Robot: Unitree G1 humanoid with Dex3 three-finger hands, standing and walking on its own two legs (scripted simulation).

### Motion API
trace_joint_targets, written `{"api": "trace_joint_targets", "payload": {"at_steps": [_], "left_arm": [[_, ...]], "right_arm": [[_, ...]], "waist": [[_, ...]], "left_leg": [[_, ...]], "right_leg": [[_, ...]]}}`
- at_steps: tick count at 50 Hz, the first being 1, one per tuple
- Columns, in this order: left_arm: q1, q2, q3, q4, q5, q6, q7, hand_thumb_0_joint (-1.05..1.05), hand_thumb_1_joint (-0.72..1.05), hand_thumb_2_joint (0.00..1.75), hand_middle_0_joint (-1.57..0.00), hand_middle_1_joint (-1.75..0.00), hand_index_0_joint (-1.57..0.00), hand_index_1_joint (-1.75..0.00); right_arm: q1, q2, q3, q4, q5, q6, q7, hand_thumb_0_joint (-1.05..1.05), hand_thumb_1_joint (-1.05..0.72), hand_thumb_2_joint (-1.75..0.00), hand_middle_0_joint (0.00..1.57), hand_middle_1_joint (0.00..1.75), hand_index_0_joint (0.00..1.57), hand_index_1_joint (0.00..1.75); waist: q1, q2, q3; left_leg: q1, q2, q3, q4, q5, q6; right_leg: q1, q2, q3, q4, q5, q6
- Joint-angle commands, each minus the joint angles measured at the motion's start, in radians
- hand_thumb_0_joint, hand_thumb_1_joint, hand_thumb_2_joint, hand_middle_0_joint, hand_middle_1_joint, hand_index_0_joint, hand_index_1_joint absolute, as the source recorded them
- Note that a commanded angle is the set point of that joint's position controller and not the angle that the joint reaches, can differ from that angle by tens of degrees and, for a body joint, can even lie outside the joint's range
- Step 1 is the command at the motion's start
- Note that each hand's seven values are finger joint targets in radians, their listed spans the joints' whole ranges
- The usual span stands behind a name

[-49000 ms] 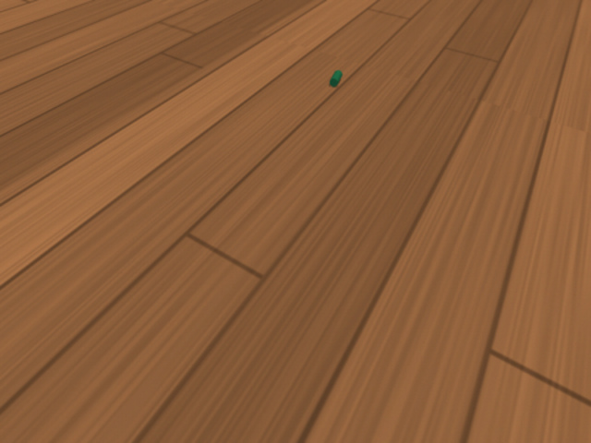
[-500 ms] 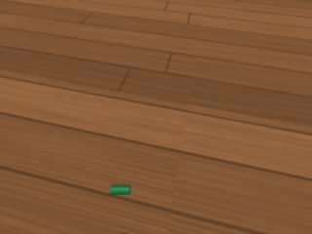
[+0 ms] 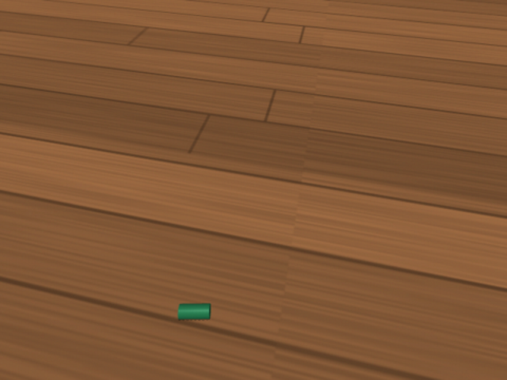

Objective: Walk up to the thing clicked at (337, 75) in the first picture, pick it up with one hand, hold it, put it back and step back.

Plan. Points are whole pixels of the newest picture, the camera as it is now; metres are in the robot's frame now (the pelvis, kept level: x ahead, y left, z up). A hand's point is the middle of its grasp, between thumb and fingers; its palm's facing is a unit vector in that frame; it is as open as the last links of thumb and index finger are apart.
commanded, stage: stand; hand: left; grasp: from above
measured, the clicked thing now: (194, 311) +0.46 +0.24 -0.75
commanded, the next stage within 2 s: step back in 1.40 s
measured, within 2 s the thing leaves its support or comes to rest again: neither
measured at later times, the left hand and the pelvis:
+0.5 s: hand out of the picture +0.08 +0.23 -0.16, palm faces +0.01 -0.95 -0.33, open 7.4 cm; pelvis +0.01 -0.01 +0.00, yaw +0 degrees
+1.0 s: hand out of the picture +0.09 +0.23 -0.16, palm faces +0.00 -0.94 -0.33, open 7.4 cm; pelvis +0.01 -0.01 +0.00, yaw -1 degrees
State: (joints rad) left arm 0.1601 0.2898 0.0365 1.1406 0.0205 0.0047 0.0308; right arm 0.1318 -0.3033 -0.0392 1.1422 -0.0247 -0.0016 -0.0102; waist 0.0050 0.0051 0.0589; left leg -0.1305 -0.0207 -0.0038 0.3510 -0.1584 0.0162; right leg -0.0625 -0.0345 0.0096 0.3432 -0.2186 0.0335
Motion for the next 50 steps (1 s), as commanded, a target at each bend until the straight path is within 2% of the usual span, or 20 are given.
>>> {"api": "trace_joint_targets", "payload": {"at_steps": [1, 7, 11, 12, 13, 16, 17, 18, 20, 21, 24, 26, 30, 32, 33, 36, 37, 39, 40, 50], "left_arm": [[-0.036, 0.199, 0.027, -0.051, 0.003, -0.023, 0.005, 0.00, 0.90, 0.90, -0.20, -0.30, -0.20, -0.30], [-0.045, 0.206, 0.027, -0.048, 0.002, -0.023, 0.001, 0.00, 0.90, 0.90, -0.20, -0.30, -0.20, -0.30], [-0.050, 0.205, 0.027, -0.048, -0.001, -0.028, 0.001, 0.00, 0.90, 0.90, -0.20, -0.30, -0.20, -0.30], [-0.050, 0.202, 0.024, -0.045, -0.002, -0.028, 0.001, 0.00, 0.90, 0.90, -0.20, -0.30, -0.20, -0.30], [-0.065, 0.211, 0.029, -0.053, -0.003, -0.029, 0.001, 0.00, 0.90, 0.90, -0.20, -0.30, -0.20, -0.30], [-0.063, 0.207, 0.026, -0.049, -0.003, -0.027, 0.000, 0.00, 0.90, 0.90, -0.20, -0.30, -0.20, -0.30], [-0.067, 0.208, 0.026, -0.049, -0.005, -0.027, 0.000, 0.00, 0.90, 0.90, -0.20, -0.30, -0.20, -0.30], [-0.069, 0.206, 0.026, -0.052, -0.003, -0.028, 0.001, 0.00, 0.90, 0.90, -0.20, -0.30, -0.20, -0.30], [-0.065, 0.203, 0.023, -0.049, -0.005, -0.027, 0.000, 0.00, 0.90, 0.90, -0.20, -0.30, -0.20, -0.30], [-0.061, 0.206, 0.024, -0.047, -0.006, -0.029, 0.000, 0.00, 0.90, 0.90, -0.20, -0.30, -0.20, -0.30], [-0.071, 0.219, 0.028, -0.054, -0.006, -0.030, 0.000, 0.00, 0.90, 0.90, -0.20, -0.30, -0.20, -0.30], [-0.071, 0.211, 0.025, -0.051, -0.007, -0.028, -0.001, 0.00, 0.90, 0.90, -0.20, -0.30, -0.20, -0.30], [-0.086, 0.224, 0.029, -0.056, -0.007, -0.027, -0.003, 0.00, 0.90, 0.90, -0.20, -0.30, -0.20, -0.30], [-0.081, 0.213, 0.026, -0.054, -0.006, -0.029, -0.003, 0.00, 0.90, 0.90, -0.20, -0.30, -0.20, -0.30], [-0.079, 0.219, 0.027, -0.053, -0.006, -0.029, -0.004, 0.00, 0.90, 0.90, -0.20, -0.30, -0.20, -0.30], [-0.087, 0.223, 0.026, -0.061, -0.007, -0.032, -0.005, 0.00, 0.90, 0.90, -0.20, -0.30, -0.20, -0.30], [-0.092, 0.228, 0.027, -0.061, -0.008, -0.032, -0.005, 0.00, 0.90, 0.90, -0.20, -0.30, -0.20, -0.30], [-0.084, 0.224, 0.026, -0.062, -0.006, -0.031, -0.005, 0.00, 0.90, 0.90, -0.20, -0.30, -0.20, -0.30], [-0.091, 0.228, 0.025, -0.063, -0.006, -0.030, -0.005, 0.00, 0.90, 0.90, -0.20, -0.30, -0.20, -0.30], [-0.086, 0.230, 0.019, -0.069, -0.007, -0.033, -0.009, 0.00, 0.90, 0.90, -0.20, -0.30, -0.20, -0.30]], "right_arm": [[-0.039, -0.183, -0.024, -0.054, 0.004, -0.022, -0.015, 0.00, -0.90, -0.90, 0.20, 0.30, 0.20, 0.30], [-0.050, -0.196, -0.023, -0.049, 0.005, -0.024, -0.014, 0.00, -0.90, -0.90, 0.20, 0.30, 0.20, 0.30], [-0.047, -0.193, -0.019, -0.047, 0.006, -0.029, -0.015, 0.00, -0.90, -0.90, 0.20, 0.30, 0.20, 0.30], [-0.046, -0.187, -0.016, -0.044, 0.006, -0.029, -0.014, 0.00, -0.90, -0.90, 0.20, 0.30, 0.20, 0.30], [-0.041, -0.202, -0.019, -0.045, 0.005, -0.030, -0.016, 0.00, -0.90, -0.90, 0.20, 0.30, 0.20, 0.30], [-0.062, -0.198, -0.016, -0.046, 0.007, -0.029, -0.015, 0.00, -0.90, -0.90, 0.20, 0.30, 0.20, 0.30], [-0.051, -0.200, -0.015, -0.044, 0.007, -0.029, -0.015, 0.00, -0.90, -0.90, 0.20, 0.30, 0.20, 0.30], [-0.058, -0.204, -0.017, -0.046, 0.006, -0.029, -0.015, 0.00, -0.90, -0.90, 0.20, 0.30, 0.20, 0.30], [-0.050, -0.204, -0.015, -0.043, 0.007, -0.027, -0.015, 0.00, -0.90, -0.90, 0.20, 0.30, 0.20, 0.30], [-0.061, -0.207, -0.016, -0.042, 0.007, -0.027, -0.016, 0.00, -0.90, -0.90, 0.20, 0.30, 0.20, 0.30], [-0.054, -0.211, -0.016, -0.043, 0.009, -0.028, -0.016, 0.00, -0.90, -0.90, 0.20, 0.30, 0.20, 0.30], [-0.062, -0.212, -0.013, -0.042, 0.009, -0.029, -0.015, 0.00, -0.90, -0.90, 0.20, 0.30, 0.20, 0.30], [-0.063, -0.210, -0.010, -0.044, 0.009, -0.029, -0.014, 0.00, -0.90, -0.90, 0.20, 0.30, 0.20, 0.30], [-0.071, -0.213, -0.012, -0.048, 0.009, -0.030, -0.014, 0.00, -0.90, -0.90, 0.20, 0.30, 0.20, 0.30], [-0.063, -0.209, -0.010, -0.045, 0.010, -0.029, -0.013, 0.00, -0.90, -0.90, 0.20, 0.30, 0.20, 0.30], [-0.068, -0.218, -0.011, -0.050, 0.011, -0.032, -0.013, 0.00, -0.90, -0.90, 0.20, 0.30, 0.20, 0.30], [-0.062, -0.215, -0.010, -0.045, 0.010, -0.031, -0.013, 0.00, -0.90, -0.90, 0.20, 0.30, 0.20, 0.30], [-0.078, -0.224, -0.014, -0.049, 0.011, -0.031, -0.013, 0.00, -0.90, -0.90, 0.20, 0.30, 0.20, 0.30], [-0.071, -0.218, -0.011, -0.048, 0.010, -0.031, -0.014, 0.00, -0.90, -0.90, 0.20, 0.30, 0.20, 0.30], [-0.073, -0.226, -0.011, -0.047, 0.012, -0.032, -0.009, 0.00, -0.90, -0.90, 0.20, 0.30, 0.20, 0.30]], "waist": [[-0.003, -0.016, -0.010], [-0.003, 0.005, -0.026], [-0.003, -0.010, -0.069], [-0.004, -0.020, -0.048], [-0.006, -0.001, -0.069], [-0.003, -0.008, -0.063], [-0.008, -0.013, -0.056], [-0.004, -0.007, -0.067], [-0.008, -0.010, -0.071], [-0.001, -0.012, -0.072], [-0.007, -0.006, -0.090], [-0.006, 0.003, -0.062], [-0.007, 0.005, -0.057], [-0.004, -0.003, -0.081], [-0.006, -0.016, -0.070], [-0.008, -0.007, -0.088], [-0.011, -0.005, -0.078], [-0.004, -0.002, -0.084], [-0.010, -0.004, -0.079], [-0.008, 0.001, -0.067]], "left_leg": [[0.013, 0.116, -0.113, -0.083, 0.009, 0.005], [0.010, 0.120, -0.111, -0.083, -0.005, 0.006], [0.052, 0.127, -0.102, -0.058, 0.119, 0.012], [0.043, 0.124, -0.103, -0.062, 0.120, 0.006], [0.045, 0.128, -0.097, -0.061, 0.136, 0.009], [0.051, 0.131, -0.099, -0.057, 0.161, 0.007], [0.038, 0.128, -0.097, -0.062, 0.133, 0.003], [0.050, 0.135, -0.096, -0.050, 0.181, 0.009], [0.044, 0.132, -0.094, -0.053, 0.178, 0.007], [0.057, 0.134, -0.093, -0.046, 0.190, 0.009], [0.069, 0.135, -0.086, -0.042, 0.227, 0.007], [0.053, 0.134, -0.089, -0.053, 0.180, 0.005], [0.039, 0.135, -0.093, -0.068, 0.147, 0.004], [0.062, 0.144, -0.093, -0.051, 0.210, 0.008], [0.051, 0.138, -0.092, -0.063, 0.172, 0.004], [0.074, 0.143, -0.088, -0.051, 0.219, 0.006], [0.060, 0.139, -0.090, -0.061, 0.195, 0.001], [0.079, 0.144, -0.090, -0.050, 0.210, 0.005], [0.074, 0.143, -0.088, -0.059, 0.194, 0.003], [0.055, 0.145, -0.090, -0.065, 0.181, 0.001]], "right_leg": [[-0.067, -0.077, 0.070, -0.070, 0.041, -0.044], [-0.061, -0.080, 0.079, -0.072, 0.040, -0.050], [-0.035, -0.087, 0.080, -0.062, 0.136, -0.049], [-0.051, -0.082, 0.075, -0.067, 0.126, -0.049], [-0.028, -0.087, 0.082, -0.065, 0.143, -0.049], [-0.038, -0.082, 0.073, -0.063, 0.152, -0.047], [-0.036, -0.083, 0.077, -0.070, 0.134, -0.046], [-0.024, -0.087, 0.075, -0.062, 0.174, -0.048], [-0.019, -0.083, 0.072, -0.064, 0.173, -0.044], [-0.018, -0.088, 0.079, -0.067, 0.192, -0.045], [-0.009, -0.087, 0.074, -0.059, 0.236, -0.045], [-0.028, -0.084, 0.075, -0.069, 0.186, -0.042], [-0.026, -0.085, 0.079, -0.072, 0.157, -0.044], [-0.014, -0.088, 0.075, -0.064, 0.199, -0.045], [-0.025, -0.084, 0.073, -0.074, 0.169, -0.042], [-0.016, -0.089, 0.078, -0.067, 0.217, -0.046], [-0.017, -0.087, 0.078, -0.074, 0.198, -0.044], [-0.023, -0.089, 0.078, -0.073, 0.210, -0.045], [-0.032, -0.087, 0.078, -0.073, 0.191, -0.046], [-0.029, -0.086, 0.078, -0.081, 0.175, -0.047]]}}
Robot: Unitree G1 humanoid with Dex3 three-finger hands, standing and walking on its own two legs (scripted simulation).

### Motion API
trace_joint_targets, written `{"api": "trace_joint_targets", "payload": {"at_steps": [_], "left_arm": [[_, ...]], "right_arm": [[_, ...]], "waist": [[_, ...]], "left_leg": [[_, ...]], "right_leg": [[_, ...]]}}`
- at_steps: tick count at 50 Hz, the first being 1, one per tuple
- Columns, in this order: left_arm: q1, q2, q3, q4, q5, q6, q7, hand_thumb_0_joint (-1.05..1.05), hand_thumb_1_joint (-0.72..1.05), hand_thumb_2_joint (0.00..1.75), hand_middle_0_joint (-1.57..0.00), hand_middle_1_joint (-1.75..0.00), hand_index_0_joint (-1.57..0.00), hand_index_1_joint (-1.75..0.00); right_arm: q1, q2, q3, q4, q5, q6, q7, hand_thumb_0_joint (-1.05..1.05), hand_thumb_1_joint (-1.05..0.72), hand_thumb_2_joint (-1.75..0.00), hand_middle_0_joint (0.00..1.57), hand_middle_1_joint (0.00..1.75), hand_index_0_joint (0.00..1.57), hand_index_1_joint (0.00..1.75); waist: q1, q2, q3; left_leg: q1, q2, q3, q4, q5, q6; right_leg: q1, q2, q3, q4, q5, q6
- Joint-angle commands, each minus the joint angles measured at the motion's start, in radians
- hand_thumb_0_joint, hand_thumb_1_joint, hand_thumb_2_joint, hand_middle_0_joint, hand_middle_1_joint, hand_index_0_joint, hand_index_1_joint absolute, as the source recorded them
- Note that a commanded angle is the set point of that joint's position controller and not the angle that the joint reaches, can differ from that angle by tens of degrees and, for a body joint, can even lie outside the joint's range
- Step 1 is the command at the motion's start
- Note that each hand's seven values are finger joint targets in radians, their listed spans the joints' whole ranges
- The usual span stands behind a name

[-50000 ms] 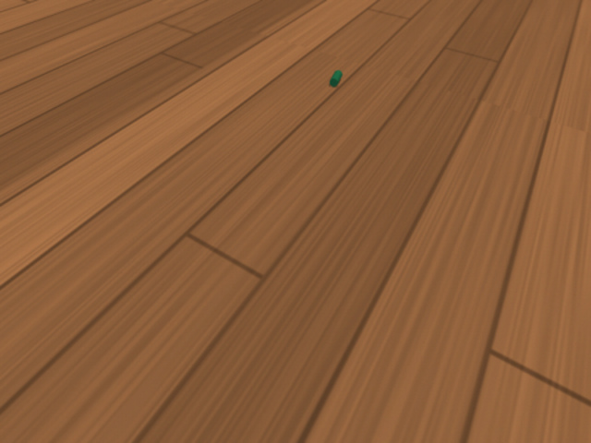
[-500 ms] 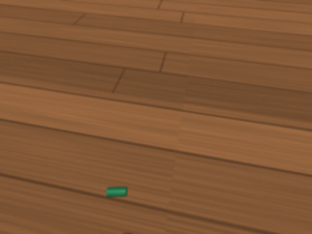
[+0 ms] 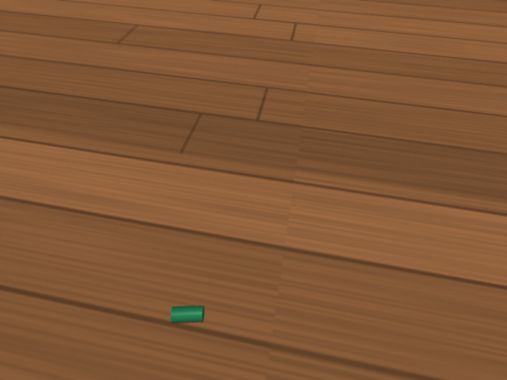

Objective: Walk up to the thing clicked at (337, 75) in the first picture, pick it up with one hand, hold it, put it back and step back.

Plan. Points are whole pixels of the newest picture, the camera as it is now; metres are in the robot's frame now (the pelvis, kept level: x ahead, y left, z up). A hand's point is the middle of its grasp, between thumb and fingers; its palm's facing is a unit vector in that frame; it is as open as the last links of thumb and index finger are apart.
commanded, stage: stand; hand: left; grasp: from above
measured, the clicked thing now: (187, 313) +0.45 +0.26 -0.75
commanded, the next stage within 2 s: step back in 0.40 s
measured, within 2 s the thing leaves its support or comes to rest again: neither
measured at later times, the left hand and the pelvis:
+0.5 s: hand out of the picture +0.06 +0.25 -0.16, palm faces +0.00 -0.93 -0.36, open 7.4 cm; pelvis -0.02 +0.00 -0.01, yaw +0 degrees
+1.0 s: hand out of the picture +0.03 +0.29 -0.18, palm faces -0.02 -0.93 -0.37, open 7.4 cm; pelvis -0.12 +0.03 -0.02, yaw +0 degrees
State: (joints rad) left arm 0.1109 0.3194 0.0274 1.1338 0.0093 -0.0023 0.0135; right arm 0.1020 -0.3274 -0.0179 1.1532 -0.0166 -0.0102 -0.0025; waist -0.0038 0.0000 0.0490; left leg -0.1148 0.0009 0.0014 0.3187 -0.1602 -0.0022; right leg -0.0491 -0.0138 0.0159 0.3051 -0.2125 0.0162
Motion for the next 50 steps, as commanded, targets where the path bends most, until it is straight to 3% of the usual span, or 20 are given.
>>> {"api": "trace_joint_targets", "payload": {"at_steps": [1, 19, 20, 24, 28, 30, 31, 32, 33, 34, 37, 41, 42, 44, 45, 46, 47, 48, 49, 50], "left_arm": [[-0.035, 0.206, 0.030, -0.066, 0.005, -0.026, 0.009, 0.00, 0.90, 0.90, -0.20, -0.30, -0.20, -0.30], [-0.024, 0.216, 0.028, -0.060, 0.001, -0.025, 0.001, 0.00, 0.90, 0.90, -0.20, -0.30, -0.20, -0.30], [-0.017, 0.298, 0.060, -0.092, -0.012, -0.015, 0.007, 0.00, 0.90, 0.90, -0.20, -0.30, -0.20, -0.30], [0.002, 0.259, 0.062, -0.153, -0.017, -0.003, 0.015, 0.00, 0.90, 0.90, -0.20, -0.30, -0.20, -0.30], [0.017, 0.252, 0.057, -0.204, -0.008, 0.015, 0.012, 0.00, 0.90, 0.90, -0.20, -0.30, -0.20, -0.30], [0.058, 0.266, 0.061, -0.211, -0.001, 0.016, 0.012, 0.00, 0.90, 0.90, -0.20, -0.30, -0.20, -0.30], [0.053, 0.291, 0.069, -0.224, 0.004, 0.015, 0.010, 0.00, 0.90, 0.90, -0.20, -0.30, -0.20, -0.30], [0.046, 0.333, 0.084, -0.235, 0.007, 0.013, 0.008, 0.00, 0.90, 0.90, -0.20, -0.30, -0.20, -0.30], [0.022, 0.381, 0.094, -0.254, 0.017, 0.008, 0.010, 0.00, 0.90, 0.90, -0.20, -0.30, -0.20, -0.30], [0.003, 0.399, 0.100, -0.283, 0.033, 0.002, 0.013, 0.00, 0.90, 0.90, -0.20, -0.30, -0.20, -0.30], [-0.128, 0.336, 0.094, -0.331, 0.035, 0.007, 0.026, 0.00, 0.90, 0.90, -0.20, -0.30, -0.20, -0.30], [-0.058, 0.317, 0.096, -0.355, 0.036, 0.021, 0.029, 0.00, 0.90, 0.90, -0.20, -0.30, -0.20, -0.30], [-0.055, 0.321, 0.095, -0.359, 0.027, 0.027, 0.027, 0.00, 0.90, 0.90, -0.20, -0.30, -0.20, -0.30], [-0.028, 0.305, 0.085, -0.363, 0.005, 0.044, 0.016, 0.00, 0.90, 0.90, -0.20, -0.30, -0.20, -0.30], [0.007, 0.250, 0.074, -0.373, -0.003, 0.048, 0.012, 0.00, 0.90, 0.90, -0.20, -0.30, -0.20, -0.30], [-0.016, 0.234, 0.073, -0.385, -0.002, 0.045, 0.020, 0.00, 0.90, 0.90, -0.20, -0.30, -0.20, -0.30], [-0.088, 0.256, 0.084, -0.388, 0.019, 0.044, 0.035, 0.00, 0.90, 0.90, -0.20, -0.30, -0.20, -0.30], [-0.107, 0.267, 0.090, -0.379, 0.020, 0.044, 0.036, 0.00, 0.90, 0.90, -0.20, -0.30, -0.20, -0.30], [-0.052, 0.250, 0.084, -0.366, 0.002, 0.043, 0.034, 0.00, 0.90, 0.90, -0.20, -0.30, -0.20, -0.30], [-0.004, 0.241, 0.086, -0.354, -0.009, 0.042, 0.029, 0.00, 0.90, 0.90, -0.20, -0.30, -0.20, -0.30]], "right_arm": [[-0.043, -0.205, -0.036, -0.060, 0.002, -0.023, -0.017, 0.00, -0.90, -0.90, 0.20, 0.30, 0.20, 0.30], [-0.025, -0.211, -0.030, -0.057, 0.003, -0.025, -0.013, 0.00, -0.90, -0.90, 0.20, 0.30, 0.20, 0.30], [-0.065, -0.271, -0.053, -0.086, 0.005, -0.007, -0.009, 0.00, -0.90, -0.90, 0.20, 0.30, 0.20, 0.30], [-0.022, -0.266, -0.068, -0.134, 0.020, 0.012, -0.008, 0.00, -0.90, -0.90, 0.20, 0.30, 0.20, 0.30], [-0.044, -0.287, -0.088, -0.189, 0.018, 0.033, -0.008, 0.00, -0.90, -0.90, 0.20, 0.30, 0.20, 0.30], [-0.071, -0.282, -0.092, -0.219, 0.019, 0.042, -0.005, 0.00, -0.90, -0.90, 0.20, 0.30, 0.20, 0.30], [-0.069, -0.270, -0.091, -0.232, 0.019, 0.046, -0.004, 0.00, -0.90, -0.90, 0.20, 0.30, 0.20, 0.30], [-0.072, -0.244, -0.082, -0.240, 0.020, 0.050, -0.002, 0.00, -0.90, -0.90, 0.20, 0.30, 0.20, 0.30], [-0.073, -0.226, -0.081, -0.253, 0.015, 0.057, 0.000, 0.00, -0.90, -0.90, 0.20, 0.30, 0.20, 0.30], [-0.033, -0.226, -0.084, -0.257, 0.003, 0.065, -0.002, 0.00, -0.90, -0.90, 0.20, 0.30, 0.20, 0.30], [0.069, -0.250, -0.096, -0.238, 0.028, 0.063, 0.002, 0.00, -0.90, -0.90, 0.20, 0.30, 0.20, 0.30], [0.087, -0.246, -0.081, -0.258, 0.007, 0.048, -0.006, 0.00, -0.90, -0.90, 0.20, 0.30, 0.20, 0.30], [0.104, -0.236, -0.083, -0.254, -0.003, 0.042, -0.007, 0.00, -0.90, -0.90, 0.20, 0.30, 0.20, 0.30], [0.121, -0.238, -0.093, -0.249, -0.026, 0.026, -0.011, 0.00, -0.90, -0.90, 0.20, 0.30, 0.20, 0.30], [0.097, -0.306, -0.110, -0.262, -0.042, 0.019, -0.013, 0.00, -0.90, -0.90, 0.20, 0.30, 0.20, 0.30], [0.047, -0.404, -0.123, -0.286, -0.035, 0.016, -0.004, 0.00, -0.90, -0.90, 0.20, 0.30, 0.20, 0.30], [0.086, -0.424, -0.133, -0.294, -0.024, 0.013, -0.006, 0.00, -0.90, -0.90, 0.20, 0.30, 0.20, 0.30], [0.066, -0.374, -0.123, -0.291, -0.019, 0.010, -0.013, 0.00, -0.90, -0.90, 0.20, 0.30, 0.20, 0.30], [0.002, -0.321, -0.102, -0.297, -0.019, 0.008, -0.022, 0.00, -0.90, -0.90, 0.20, 0.30, 0.20, 0.30], [-0.026, -0.298, -0.093, -0.310, -0.019, 0.009, -0.027, 0.00, -0.90, -0.90, 0.20, 0.30, 0.20, 0.30]], "waist": [[0.002, 0.005, -0.072], [0.000, 0.010, -0.034], [-0.002, 0.000, 0.048], [-0.017, 0.028, -0.118], [-0.014, 0.079, -0.126], [0.005, 0.050, -0.138], [0.007, -0.019, -0.131], [0.021, -0.097, -0.106], [0.029, -0.232, -0.081], [0.025, -0.237, -0.063], [-0.026, -0.149, -0.063], [0.014, -0.178, -0.111], [0.007, -0.186, -0.122], [-0.011, -0.095, -0.105], [0.015, 0.090, -0.095], [0.006, 0.247, -0.075], [-0.071, 0.245, -0.082], [-0.055, 0.136, -0.068], [0.000, 0.097, -0.072], [0.031, 0.141, -0.065]], "left_leg": [[0.051, 0.125, -0.092, -0.031, 0.177, 0.023], [0.019, 0.121, -0.106, -0.063, 0.066, 0.024], [-0.038, 0.117, -0.119, 0.039, 0.273, 0.039], [-0.019, 0.143, -0.118, 0.119, 0.404, 0.097], [-0.092, 0.165, -0.153, 0.157, 0.263, 0.150], [-0.131, 0.135, -0.142, 0.248, 0.144, 0.152], [-0.173, 0.083, -0.110, 0.320, 0.052, 0.127], [-0.210, -0.003, -0.056, 0.440, -0.066, 0.067], [-0.253, -0.109, -0.014, 0.642, -0.320, 0.035], [-0.270, -0.104, -0.106, 0.793, -0.455, 0.030], [-0.248, -0.090, -0.131, 0.888, -0.368, 0.022], [-0.270, -0.017, -0.075, 0.459, -0.369, 0.010], [-0.225, -0.008, -0.060, 0.310, -0.314, 0.017], [-0.067, -0.004, -0.033, 0.029, 0.026, 0.019], [0.007, 0.169, -0.277, 0.010, 0.205, 0.061], [0.024, 0.322, -0.433, 0.039, 0.453, 0.168], [-0.065, 0.405, -0.516, 0.031, 0.467, 0.279], [-0.057, 0.354, -0.416, 0.065, 0.508, 0.262], [0.004, 0.255, -0.279, 0.123, 0.576, 0.206], [0.025, 0.223, -0.227, 0.144, 0.586, 0.187]], "right_leg": [[-0.041, -0.107, 0.073, -0.039, 0.167, -0.032], [-0.064, -0.106, 0.084, -0.043, 0.084, -0.038], [-0.147, -0.090, 0.093, 0.054, 0.285, -0.043], [-0.106, -0.048, 0.053, 0.212, 0.302, -0.071], [-0.169, -0.035, 0.071, 0.322, 0.176, -0.098], [-0.190, -0.071, 0.117, 0.310, 0.176, -0.133], [-0.196, -0.120, 0.183, 0.256, 0.192, -0.168], [-0.212, -0.214, 0.281, 0.141, 0.260, -0.224], [-0.241, -0.335, 0.424, 0.041, 0.324, -0.304], [-0.300, -0.386, 0.487, 0.030, 0.329, -0.348], [-0.305, -0.264, 0.266, 0.102, 0.315, -0.285], [-0.062, -0.233, 0.237, 0.198, 0.380, -0.214], [-0.046, -0.225, 0.225, 0.243, 0.413, -0.199], [-0.144, -0.142, 0.158, 0.367, 0.350, -0.129], [-0.305, -0.016, 0.101, 0.484, 0.085, -0.072], [-0.463, 0.145, 0.066, 0.615, -0.392, -0.031], [-0.430, 0.138, 0.179, 0.781, -0.478, -0.022], [-0.439, 0.130, 0.213, 0.868, -0.422, -0.029], [-0.492, 0.140, 0.228, 0.900, -0.349, -0.037], [-0.507, 0.137, 0.204, 0.924, -0.299, -0.037]]}}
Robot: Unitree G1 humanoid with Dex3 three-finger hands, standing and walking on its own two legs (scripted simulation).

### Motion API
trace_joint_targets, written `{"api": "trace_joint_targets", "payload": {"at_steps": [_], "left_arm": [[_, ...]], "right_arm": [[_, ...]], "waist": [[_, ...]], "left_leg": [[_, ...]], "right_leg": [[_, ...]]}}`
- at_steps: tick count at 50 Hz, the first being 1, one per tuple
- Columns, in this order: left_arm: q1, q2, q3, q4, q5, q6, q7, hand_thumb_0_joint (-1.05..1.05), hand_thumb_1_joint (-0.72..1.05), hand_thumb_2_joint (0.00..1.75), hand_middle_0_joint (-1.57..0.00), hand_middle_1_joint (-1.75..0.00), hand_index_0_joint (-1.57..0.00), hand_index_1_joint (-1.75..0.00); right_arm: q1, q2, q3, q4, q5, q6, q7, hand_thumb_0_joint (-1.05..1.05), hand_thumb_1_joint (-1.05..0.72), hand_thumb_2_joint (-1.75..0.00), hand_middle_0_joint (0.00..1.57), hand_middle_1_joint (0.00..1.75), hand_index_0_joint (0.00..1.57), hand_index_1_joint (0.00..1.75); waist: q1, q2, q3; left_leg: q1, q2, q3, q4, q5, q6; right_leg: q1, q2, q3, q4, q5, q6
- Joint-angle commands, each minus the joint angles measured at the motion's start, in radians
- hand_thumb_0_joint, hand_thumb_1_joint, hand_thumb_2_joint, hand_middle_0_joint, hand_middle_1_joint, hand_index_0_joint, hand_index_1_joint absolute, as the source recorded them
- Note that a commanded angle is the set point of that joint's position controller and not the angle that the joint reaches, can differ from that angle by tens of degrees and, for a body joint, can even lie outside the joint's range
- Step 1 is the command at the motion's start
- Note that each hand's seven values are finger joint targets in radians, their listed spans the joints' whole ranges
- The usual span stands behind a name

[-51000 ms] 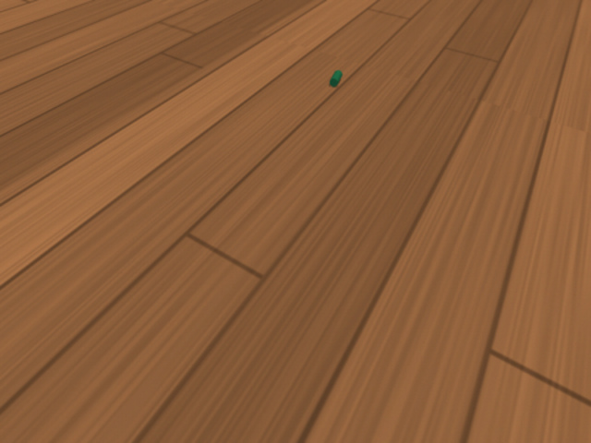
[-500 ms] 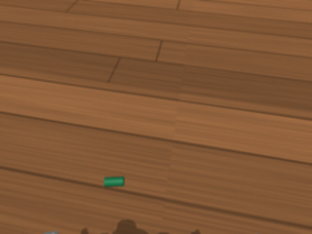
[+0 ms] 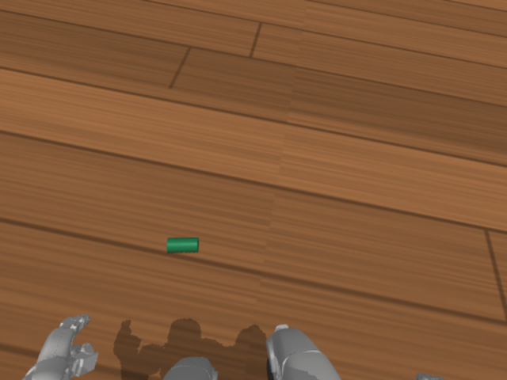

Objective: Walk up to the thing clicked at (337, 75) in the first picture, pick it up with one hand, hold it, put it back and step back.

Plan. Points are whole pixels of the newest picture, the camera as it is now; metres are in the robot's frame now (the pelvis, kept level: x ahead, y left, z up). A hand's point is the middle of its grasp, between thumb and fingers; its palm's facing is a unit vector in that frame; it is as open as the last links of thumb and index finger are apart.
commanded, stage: step back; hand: left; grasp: from above
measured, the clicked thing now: (183, 244) +0.57 +0.23 -0.73
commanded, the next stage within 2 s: none
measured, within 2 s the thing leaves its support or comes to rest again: neither
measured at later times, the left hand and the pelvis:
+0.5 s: hand out of the picture +0.01 +0.24 -0.13, palm faces -0.06 -0.91 -0.41, open 7.4 cm; pelvis -0.12 -0.01 +0.00, yaw -4 degrees
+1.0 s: hand out of the picture -0.19 +0.26 -0.16, palm faces -0.09 -0.91 -0.40, open 7.4 cm; pelvis -0.29 -0.01 -0.01, yaw -6 degrees
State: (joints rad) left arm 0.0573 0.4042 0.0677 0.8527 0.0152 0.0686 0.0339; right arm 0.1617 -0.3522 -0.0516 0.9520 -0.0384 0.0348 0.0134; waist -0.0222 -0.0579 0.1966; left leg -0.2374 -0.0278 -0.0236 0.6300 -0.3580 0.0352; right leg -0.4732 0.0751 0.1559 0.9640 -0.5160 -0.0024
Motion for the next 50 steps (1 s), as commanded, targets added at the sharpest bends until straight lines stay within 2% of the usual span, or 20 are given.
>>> {"api": "trace_joint_targets", "payload": {"at_steps": [1, 8, 12, 14, 15, 16, 17, 19, 21, 26, 28, 30, 31, 32, 33, 34, 37, 41, 45, 50], "left_arm": [[0.061, 0.167, 0.050, -0.078, -0.009, -0.030, 0.007, 0.00, 0.90, 0.90, -0.20, -0.30, -0.20, -0.30], [0.053, 0.154, 0.057, -0.114, 0.005, -0.038, -0.006, 0.00, 0.90, 0.90, -0.20, -0.30, -0.20, -0.30], [0.126, 0.142, 0.060, -0.086, 0.011, -0.048, -0.018, 0.00, 0.90, 0.90, -0.20, -0.30, -0.20, -0.30], [0.198, 0.139, 0.065, -0.051, 0.020, -0.058, -0.017, 0.00, 0.90, 0.90, -0.20, -0.30, -0.20, -0.30], [0.203, 0.193, 0.077, -0.058, 0.032, -0.066, -0.014, 0.00, 0.90, 0.90, -0.20, -0.30, -0.20, -0.30], [0.158, 0.288, 0.097, -0.077, 0.017, -0.063, -0.021, 0.00, 0.90, 0.90, -0.20, -0.30, -0.20, -0.30], [0.091, 0.325, 0.102, -0.114, 0.026, -0.068, -0.018, 0.00, 0.90, 0.90, -0.20, -0.30, -0.20, -0.30], [0.025, 0.231, 0.080, -0.144, 0.007, -0.067, -0.011, 0.00, 0.90, 0.90, -0.20, -0.30, -0.20, -0.30], [0.011, 0.199, 0.076, -0.148, 0.015, -0.059, -0.007, 0.00, 0.90, 0.90, -0.20, -0.30, -0.20, -0.30], [0.098, 0.186, 0.071, -0.161, 0.027, -0.047, -0.002, 0.00, 0.90, 0.90, -0.20, -0.30, -0.20, -0.30], [0.094, 0.204, 0.070, -0.165, 0.023, -0.040, -0.006, 0.00, 0.90, 0.90, -0.20, -0.30, -0.20, -0.30], [0.055, 0.215, 0.063, -0.177, 0.010, -0.028, -0.014, 0.00, 0.90, 0.90, -0.20, -0.30, -0.20, -0.30], [0.075, 0.193, 0.052, -0.179, 0.008, -0.020, -0.018, 0.00, 0.90, 0.90, -0.20, -0.30, -0.20, -0.30], [0.097, 0.154, 0.044, -0.184, 0.004, -0.018, -0.021, 0.00, 0.90, 0.90, -0.20, -0.30, -0.20, -0.30], [0.022, 0.172, 0.060, -0.199, 0.005, -0.023, -0.008, 0.00, 0.90, 0.90, -0.20, -0.30, -0.20, -0.30], [-0.024, 0.188, 0.072, -0.187, 0.022, -0.023, 0.002, 0.00, 0.90, 0.90, -0.20, -0.30, -0.20, -0.30], [0.095, 0.172, 0.076, -0.122, -0.006, -0.016, -0.006, 0.00, 0.90, 0.90, -0.20, -0.30, -0.20, -0.30], [0.141, 0.165, 0.078, -0.120, 0.011, -0.021, -0.014, 0.00, 0.90, 0.90, -0.20, -0.30, -0.20, -0.30], [0.114, 0.156, 0.065, -0.133, 0.010, -0.026, -0.021, 0.00, 0.90, 0.90, -0.20, -0.30, -0.20, -0.30], [0.278, 0.154, 0.065, -0.034, 0.020, -0.046, -0.027, 0.00, 0.90, 0.90, -0.20, -0.30, -0.20, -0.30]], "right_arm": [[-0.062, -0.271, -0.061, -0.120, 0.006, -0.036, -0.050, 0.00, -0.90, -0.90, 0.20, 0.30, 0.20, 0.30], [0.037, -0.281, -0.074, -0.144, 0.015, -0.031, -0.054, 0.00, -0.90, -0.90, 0.20, 0.30, 0.20, 0.30], [-0.011, -0.293, -0.073, -0.168, 0.017, -0.023, -0.045, 0.00, -0.90, -0.90, 0.20, 0.30, 0.20, 0.30], [-0.043, -0.276, -0.062, -0.172, 0.030, -0.014, -0.039, 0.00, -0.90, -0.90, 0.20, 0.30, 0.20, 0.30], [-0.042, -0.242, -0.051, -0.180, 0.038, -0.013, -0.036, 0.00, -0.90, -0.90, 0.20, 0.30, 0.20, 0.30], [-0.071, -0.197, -0.041, -0.194, 0.045, -0.010, -0.038, 0.00, -0.90, -0.90, 0.20, 0.30, 0.20, 0.30], [-0.066, -0.217, -0.054, -0.178, 0.038, 0.000, -0.050, 0.00, -0.90, -0.90, 0.20, 0.30, 0.20, 0.30], [0.010, -0.244, -0.056, -0.145, 0.047, 0.004, -0.047, 0.00, -0.90, -0.90, 0.20, 0.30, 0.20, 0.30], [0.029, -0.228, -0.045, -0.131, 0.045, -0.006, -0.051, 0.00, -0.90, -0.90, 0.20, 0.30, 0.20, 0.30], [0.023, -0.216, -0.036, -0.152, 0.036, -0.016, -0.050, 0.00, -0.90, -0.90, 0.20, 0.30, 0.20, 0.30], [0.053, -0.206, -0.041, -0.146, 0.024, -0.020, -0.046, 0.00, -0.90, -0.90, 0.20, 0.30, 0.20, 0.30], [0.135, -0.201, -0.053, -0.109, 0.016, -0.027, -0.040, 0.00, -0.90, -0.90, 0.20, 0.30, 0.20, 0.30], [0.130, -0.221, -0.063, -0.108, 0.008, -0.031, -0.039, 0.00, -0.90, -0.90, 0.20, 0.30, 0.20, 0.30], [0.102, -0.296, -0.082, -0.125, -0.013, -0.034, -0.037, 0.00, -0.90, -0.90, 0.20, 0.30, 0.20, 0.30], [0.040, -0.401, -0.100, -0.150, -0.004, -0.032, -0.027, 0.00, -0.90, -0.90, 0.20, 0.30, 0.20, 0.30], [0.017, -0.396, -0.101, -0.155, -0.003, -0.040, -0.029, 0.00, -0.90, -0.90, 0.20, 0.30, 0.20, 0.30], [-0.085, -0.293, -0.065, -0.169, -0.005, -0.046, -0.045, 0.00, -0.90, -0.90, 0.20, 0.30, 0.20, 0.30], [-0.015, -0.259, -0.067, -0.180, 0.005, -0.045, -0.048, 0.00, -0.90, -0.90, 0.20, 0.30, 0.20, 0.30], [0.021, -0.295, -0.079, -0.184, 0.003, -0.037, -0.052, 0.00, -0.90, -0.90, 0.20, 0.30, 0.20, 0.30], [-0.042, -0.298, -0.069, -0.204, 0.017, -0.004, -0.037, 0.00, -0.90, -0.90, 0.20, 0.30, 0.20, 0.30]], "waist": [[0.039, 0.217, -0.208], [-0.025, 0.189, -0.229], [0.006, 0.222, -0.266], [0.046, 0.181, -0.286], [0.044, 0.067, -0.293], [0.058, -0.170, -0.233], [0.061, -0.214, -0.192], [0.013, -0.050, -0.179], [0.014, -0.075, -0.161], [0.068, -0.115, -0.234], [0.058, -0.151, -0.258], [0.006, -0.120, -0.277], [0.008, -0.066, -0.256], [0.014, 0.134, -0.251], [-0.020, 0.309, -0.203], [-0.038, 0.254, -0.162], [0.059, 0.163, -0.149], [0.028, 0.186, -0.201], [-0.007, 0.232, -0.248], [0.060, 0.236, -0.309]], "left_leg": [[0.151, 0.250, -0.194, -0.153, 0.771, 0.153], [0.242, 0.303, -0.222, -0.122, 0.740, 0.223], [0.130, 0.261, -0.188, -0.090, 0.548, 0.167], [0.046, 0.233, -0.162, -0.023, 0.451, 0.114], [-0.104, 0.171, -0.134, 0.042, 0.283, 0.054], [-0.208, -0.034, -0.035, 0.233, -0.036, -0.017], [-0.173, -0.054, -0.080, 0.477, -0.288, -0.036], [-0.189, -0.074, -0.167, 0.599, -0.196, -0.037], [-0.187, -0.093, -0.125, 0.595, -0.157, -0.044], [-0.207, -0.042, -0.050, 0.247, -0.187, -0.062], [-0.137, -0.010, -0.014, 0.066, -0.146, -0.045], [0.014, -0.012, 0.038, -0.183, 0.069, -0.025], [0.081, 0.025, -0.035, -0.230, 0.148, -0.005], [0.140, 0.227, -0.309, -0.290, 0.175, 0.065], [-0.014, 0.425, -0.490, -0.342, 0.292, 0.211], [-0.128, 0.458, -0.528, -0.345, 0.349, 0.273], [-0.095, 0.282, -0.245, -0.261, 0.463, 0.169], [0.133, 0.285, -0.223, -0.192, 0.541, 0.207], [0.184, 0.311, -0.230, -0.155, 0.556, 0.218], [-0.012, 0.219, -0.151, -0.057, 0.353, 0.099]], "right_leg": [[-0.077, 0.036, 0.048, 0.255, 0.024, -0.013], [-0.022, -0.007, -0.031, 0.005, -0.005, 0.024], [0.165, -0.039, -0.117, -0.310, 0.106, -0.009], [0.311, -0.046, -0.120, -0.547, 0.327, -0.030], [0.393, -0.148, 0.059, -0.542, 0.432, -0.067], [0.299, -0.334, 0.300, -0.606, 0.501, -0.217], [0.152, -0.470, 0.425, -0.630, 0.569, -0.330], [0.173, -0.361, 0.234, -0.575, 0.643, -0.274], [0.170, -0.291, 0.115, -0.550, 0.653, -0.220], [0.404, -0.290, 0.099, -0.480, 0.713, -0.219], [0.413, -0.288, 0.100, -0.454, 0.702, -0.200], [0.335, -0.269, 0.077, -0.401, 0.610, -0.153], [0.215, -0.230, 0.068, -0.384, 0.471, -0.103], [0.037, -0.117, -0.008, -0.232, 0.217, -0.044], [-0.008, 0.020, -0.093, -0.021, -0.106, -0.006], [0.037, 0.023, 0.030, 0.168, -0.140, -0.003], [0.002, 0.053, 0.070, 0.366, 0.024, -0.018], [-0.058, 0.024, 0.028, 0.254, 0.008, 0.037], [0.029, -0.040, -0.034, -0.043, -0.029, 0.036], [0.337, -0.050, -0.142, -0.552, 0.267, -0.027]]}}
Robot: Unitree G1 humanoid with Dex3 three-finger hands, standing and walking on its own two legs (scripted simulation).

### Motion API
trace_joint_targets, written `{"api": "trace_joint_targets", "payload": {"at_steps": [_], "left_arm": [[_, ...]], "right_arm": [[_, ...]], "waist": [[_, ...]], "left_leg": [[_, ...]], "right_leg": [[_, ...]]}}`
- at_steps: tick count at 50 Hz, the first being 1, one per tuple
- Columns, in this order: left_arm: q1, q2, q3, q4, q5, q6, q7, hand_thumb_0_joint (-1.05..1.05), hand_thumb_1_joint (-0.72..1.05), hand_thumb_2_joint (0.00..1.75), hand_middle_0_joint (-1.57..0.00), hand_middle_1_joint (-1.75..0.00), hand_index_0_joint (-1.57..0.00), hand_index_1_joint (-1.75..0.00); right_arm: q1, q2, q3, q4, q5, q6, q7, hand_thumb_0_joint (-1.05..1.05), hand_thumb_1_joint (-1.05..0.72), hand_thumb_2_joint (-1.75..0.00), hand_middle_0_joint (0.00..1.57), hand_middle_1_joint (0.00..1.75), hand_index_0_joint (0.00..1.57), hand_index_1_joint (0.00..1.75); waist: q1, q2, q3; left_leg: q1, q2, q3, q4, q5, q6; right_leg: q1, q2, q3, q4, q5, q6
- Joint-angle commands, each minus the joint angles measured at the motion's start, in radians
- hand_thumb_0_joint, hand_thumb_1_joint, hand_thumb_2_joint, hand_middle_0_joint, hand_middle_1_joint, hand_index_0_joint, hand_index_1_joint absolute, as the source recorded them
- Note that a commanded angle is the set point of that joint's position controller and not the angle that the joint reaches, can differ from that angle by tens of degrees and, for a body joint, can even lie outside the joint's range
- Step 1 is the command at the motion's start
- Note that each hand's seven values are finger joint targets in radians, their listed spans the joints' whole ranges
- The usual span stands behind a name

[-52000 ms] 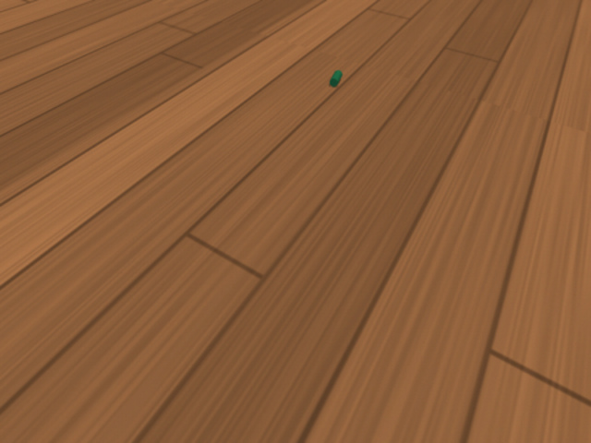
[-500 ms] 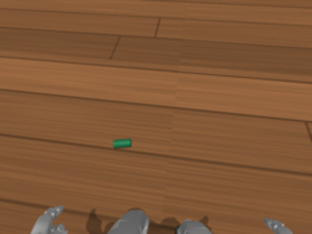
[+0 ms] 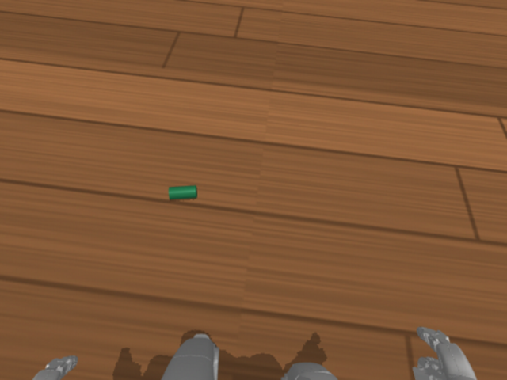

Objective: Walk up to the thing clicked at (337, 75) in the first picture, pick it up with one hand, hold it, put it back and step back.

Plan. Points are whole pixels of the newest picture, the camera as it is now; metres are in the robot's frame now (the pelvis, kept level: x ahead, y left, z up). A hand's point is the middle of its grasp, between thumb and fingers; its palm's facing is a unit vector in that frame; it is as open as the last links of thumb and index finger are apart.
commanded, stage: step back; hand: left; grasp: from above
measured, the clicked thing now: (183, 192) +0.83 +0.33 -0.73
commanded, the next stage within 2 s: stand in 1.68 s
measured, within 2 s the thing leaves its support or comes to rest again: neither
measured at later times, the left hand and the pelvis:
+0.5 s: hand out of the picture -0.07 +0.26 -0.14, palm faces +0.08 -0.92 -0.38, open 7.4 cm; pelvis -0.18 -0.02 +0.01, yaw +4 degrees
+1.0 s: hand out of the picture -0.24 +0.25 -0.14, palm faces +0.12 -0.91 -0.40, open 7.4 cm; pelvis -0.25 -0.04 +0.01, yaw +6 degrees
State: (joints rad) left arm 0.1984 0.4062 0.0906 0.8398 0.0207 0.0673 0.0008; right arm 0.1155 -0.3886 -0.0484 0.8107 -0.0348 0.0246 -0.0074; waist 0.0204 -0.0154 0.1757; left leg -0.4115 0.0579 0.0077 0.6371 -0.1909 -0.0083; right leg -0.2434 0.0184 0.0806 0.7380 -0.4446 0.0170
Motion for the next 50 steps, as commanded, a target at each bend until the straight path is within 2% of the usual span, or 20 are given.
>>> {"api": "trace_joint_targets", "payload": {"at_steps": [1, 2, 3, 6, 11, 15, 17, 18, 19, 23, 28, 31, 32, 34, 35, 37, 43, 48, 49, 50], "left_arm": [[0.133, 0.207, 0.061, -0.031, 0.028, -0.050, 0.005, 0.00, 0.90, 0.90, -0.20, -0.30, -0.20, -0.30], [0.066, 0.322, 0.084, -0.057, 0.022, -0.044, 0.001, 0.00, 0.90, 0.90, -0.20, -0.30, -0.20, -0.30], [-0.006, 0.368, 0.090, -0.094, 0.028, -0.048, 0.006, 0.00, 0.90, 0.90, -0.20, -0.30, -0.20, -0.30], [-0.153, 0.232, 0.054, -0.122, 0.021, -0.054, 0.023, 0.00, 0.90, 0.90, -0.20, -0.30, -0.20, -0.30], [-0.052, 0.214, 0.049, -0.123, 0.030, -0.041, 0.034, 0.00, 0.90, 0.90, -0.20, -0.30, -0.20, -0.30], [-0.065, 0.227, 0.034, -0.127, 0.005, -0.022, 0.027, 0.00, 0.90, 0.90, -0.20, -0.30, -0.20, -0.30], [-0.036, 0.153, 0.010, -0.137, -0.004, -0.017, 0.022, 0.00, 0.90, 0.90, -0.20, -0.30, -0.20, -0.30], [-0.107, 0.177, 0.019, -0.156, -0.009, -0.018, 0.039, 0.00, 0.90, 0.90, -0.20, -0.30, -0.20, -0.30], [-0.139, 0.192, 0.031, -0.137, 0.005, -0.013, 0.044, 0.00, 0.90, 0.90, -0.20, -0.30, -0.20, -0.30], [-0.015, 0.181, 0.033, -0.072, -0.012, -0.010, 0.030, 0.00, 0.90, 0.90, -0.20, -0.30, -0.20, -0.30], [-0.025, 0.165, 0.022, -0.057, 0.009, -0.043, 0.001, 0.00, 0.90, 0.90, -0.20, -0.30, -0.20, -0.30], [0.099, 0.150, 0.032, 0.037, 0.015, -0.065, -0.001, 0.00, 0.90, 0.90, -0.20, -0.30, -0.20, -0.30], [0.112, 0.184, 0.049, 0.052, 0.026, -0.074, 0.002, 0.00, 0.90, 0.90, -0.20, -0.30, -0.20, -0.30], [0.036, 0.340, 0.078, 0.012, 0.038, -0.083, 0.009, 0.00, 0.90, 0.90, -0.20, -0.30, -0.20, -0.30], [-0.048, 0.340, 0.076, -0.011, 0.035, -0.090, 0.009, 0.00, 0.90, 0.90, -0.20, -0.30, -0.20, -0.30], [-0.115, 0.245, 0.051, -0.011, 0.026, -0.109, 0.014, 0.00, 0.90, 0.90, -0.20, -0.30, -0.20, -0.30], [0.005, 0.252, 0.060, 0.027, 0.030, -0.116, 0.003, 0.00, 0.90, 0.90, -0.20, -0.30, -0.20, -0.30], [-0.003, 0.211, 0.017, 0.027, 0.013, -0.093, -0.007, 0.00, 0.90, 0.90, -0.20, -0.30, -0.20, -0.30], [0.007, 0.159, -0.002, 0.023, 0.010, -0.091, -0.008, 0.00, 0.90, 0.90, -0.20, -0.30, -0.20, -0.30], [-0.038, 0.123, -0.013, 0.009, -0.008, -0.090, -0.011, 0.00, 0.90, 0.90, -0.20, -0.30, -0.20, -0.30]], "right_arm": [[0.017, -0.216, -0.058, -0.071, 0.019, 0.010, -0.012, 0.00, -0.90, -0.90, 0.20, 0.30, 0.20, 0.30], [-0.031, -0.163, -0.051, -0.092, 0.028, 0.008, -0.025, 0.00, -0.90, -0.90, 0.20, 0.30, 0.20, 0.30], [-0.037, -0.205, -0.069, -0.083, 0.022, 0.013, -0.037, 0.00, -0.90, -0.90, 0.20, 0.30, 0.20, 0.30], [0.061, -0.207, -0.061, -0.023, 0.039, 0.008, -0.029, 0.00, -0.90, -0.90, 0.20, 0.30, 0.20, 0.30], [0.054, -0.173, -0.042, -0.035, 0.023, -0.004, -0.029, 0.00, -0.90, -0.90, 0.20, 0.30, 0.20, 0.30], [0.152, -0.166, -0.054, 0.009, 0.010, -0.012, -0.022, 0.00, -0.90, -0.90, 0.20, 0.30, 0.20, 0.30], [0.132, -0.276, -0.085, 0.006, -0.014, -0.014, -0.022, 0.00, -0.90, -0.90, 0.20, 0.30, 0.20, 0.30], [0.091, -0.381, -0.100, -0.021, -0.005, -0.011, -0.010, 0.00, -0.90, -0.90, 0.20, 0.30, 0.20, 0.30], [0.074, -0.359, -0.102, -0.020, -0.011, -0.018, -0.012, 0.00, -0.90, -0.90, 0.20, 0.30, 0.20, 0.30], [-0.023, -0.250, -0.060, -0.035, -0.004, -0.023, -0.028, 0.00, -0.90, -0.90, 0.20, 0.30, 0.20, 0.30], [0.045, -0.253, -0.075, -0.020, -0.012, -0.021, -0.016, 0.00, -0.90, -0.90, 0.20, 0.30, 0.20, 0.30], [0.029, -0.269, -0.077, -0.011, -0.016, 0.003, -0.006, 0.00, -0.90, -0.90, 0.20, 0.30, 0.20, 0.30], [0.068, -0.228, -0.066, -0.004, -0.015, 0.005, -0.003, 0.00, -0.90, -0.90, 0.20, 0.30, 0.20, 0.30], [-0.024, -0.165, -0.050, -0.032, -0.005, 0.001, -0.012, 0.00, -0.90, -0.90, 0.20, 0.30, 0.20, 0.30], [-0.039, -0.220, -0.070, -0.018, -0.001, 0.000, -0.012, 0.00, -0.90, -0.90, 0.20, 0.30, 0.20, 0.30], [0.049, -0.194, -0.058, 0.042, 0.017, -0.015, -0.003, 0.00, -0.90, -0.90, 0.20, 0.30, 0.20, 0.30], [0.022, -0.196, -0.052, 0.051, -0.003, -0.043, 0.021, 0.00, -0.90, -0.90, 0.20, 0.30, 0.20, 0.30], [0.121, -0.168, -0.065, 0.107, 0.000, -0.074, 0.015, 0.00, -0.90, -0.90, 0.20, 0.30, 0.20, 0.30], [0.170, -0.198, -0.080, 0.116, -0.005, -0.081, 0.007, 0.00, -0.90, -0.90, 0.20, 0.30, 0.20, 0.30], [0.190, -0.282, -0.092, 0.116, -0.004, -0.084, 0.005, 0.00, -0.90, -0.90, 0.20, 0.30, 0.20, 0.30]], "waist": [[0.014, 0.062, -0.259], [0.041, -0.261, -0.194], [0.046, -0.280, -0.126], [-0.050, -0.097, -0.104], [0.024, -0.172, -0.160], [-0.015, -0.167, -0.224], [-0.005, 0.103, -0.241], [-0.050, 0.265, -0.234], [-0.061, 0.204, -0.199], [0.027, 0.142, -0.172], [-0.039, 0.184, -0.211], [0.010, 0.178, -0.206], [0.008, 0.103, -0.195], [0.063, -0.196, -0.109], [0.031, -0.135, 0.002], [-0.024, -0.025, -0.012], [0.050, -0.137, -0.043], [-0.017, -0.096, -0.130], [-0.040, 0.007, -0.185], [-0.050, 0.181, -0.186]], "left_leg": [[-0.008, 0.047, -0.167, 0.027, -0.002, 0.089], [-0.112, -0.155, -0.071, 0.257, -0.349, 0.024], [-0.060, -0.127, -0.152, 0.479, -0.435, 0.002], [-0.052, -0.171, -0.176, 0.572, -0.279, 0.009], [-0.059, -0.127, -0.076, 0.253, -0.340, -0.008], [0.156, -0.102, 0.014, -0.202, -0.090, 0.019], [0.313, 0.171, -0.365, -0.270, 0.175, 0.128], [0.164, 0.338, -0.514, -0.310, 0.273, 0.284], [0.072, 0.351, -0.532, -0.310, 0.281, 0.321], [0.112, 0.201, -0.250, -0.207, 0.372, 0.242], [0.240, 0.188, -0.283, -0.268, -0.222, 0.220], [0.071, 0.140, -0.202, -0.219, -0.325, 0.162], [-0.038, 0.089, -0.164, -0.126, -0.368, 0.114], [-0.139, -0.080, -0.144, 0.208, -0.373, 0.006], [-0.095, -0.052, -0.203, 0.309, -0.315, -0.009], [-0.119, -0.103, -0.194, 0.317, -0.172, 0.000], [-0.089, -0.059, -0.093, 0.094, -0.244, -0.016], [0.275, -0.100, 0.009, -0.246, -0.091, 0.026], [0.424, 0.002, -0.156, -0.293, -0.123, 0.056], [0.413, 0.202, -0.495, -0.369, -0.332, 0.155]], "right_leg": [[0.156, -0.093, 0.127, -0.335, 0.153, -0.076], [-0.008, -0.319, 0.390, -0.435, 0.152, -0.224], [-0.211, -0.454, 0.530, -0.475, 0.176, -0.329], [-0.159, -0.256, 0.160, -0.316, 0.441, -0.218], [0.094, -0.250, 0.128, -0.238, 0.583, -0.211], [0.086, -0.229, 0.113, -0.111, 0.589, -0.162], [-0.200, -0.067, 0.007, 0.093, 0.172, -0.054], [-0.200, 0.030, -0.039, 0.280, -0.207, -0.029], [-0.164, 0.039, 0.065, 0.438, -0.219, -0.031], [-0.196, 0.060, 0.086, 0.543, -0.080, -0.027], [-0.136, -0.007, -0.016, 0.046, -0.103, -0.015], [0.125, 0.029, -0.095, -0.320, 0.045, -0.060], [0.212, 0.010, -0.012, -0.363, 0.027, -0.081], [-0.116, -0.390, 0.536, -0.564, -0.501, -0.239], [-0.268, -0.406, 0.548, -0.575, -0.551, -0.258], [-0.104, -0.245, 0.268, -0.483, -0.186, -0.164], [0.056, -0.264, 0.212, -0.477, -0.211, -0.188], [-0.021, -0.194, 0.031, -0.238, 0.226, -0.135], [-0.137, -0.143, -0.026, -0.089, 0.259, -0.097], [-0.287, -0.010, -0.121, 0.063, -0.023, -0.046]]}}
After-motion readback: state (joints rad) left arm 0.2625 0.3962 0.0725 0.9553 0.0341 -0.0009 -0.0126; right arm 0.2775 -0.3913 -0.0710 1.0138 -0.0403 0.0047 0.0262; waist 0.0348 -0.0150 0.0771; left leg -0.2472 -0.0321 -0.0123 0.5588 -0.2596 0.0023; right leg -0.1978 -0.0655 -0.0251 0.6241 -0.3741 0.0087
